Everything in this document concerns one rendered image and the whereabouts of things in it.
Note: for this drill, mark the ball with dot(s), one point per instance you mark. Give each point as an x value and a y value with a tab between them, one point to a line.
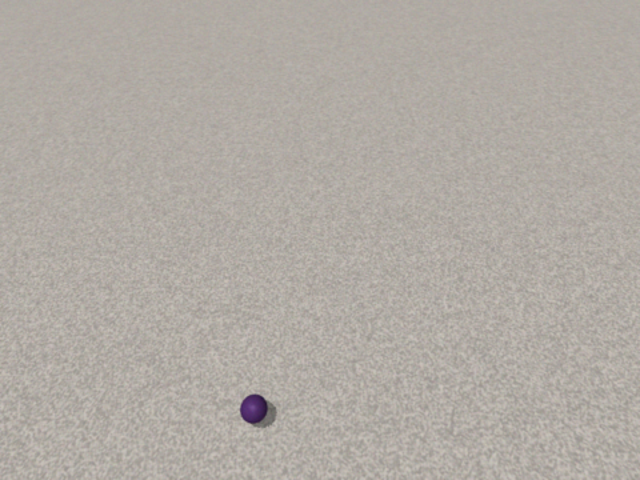
253	408

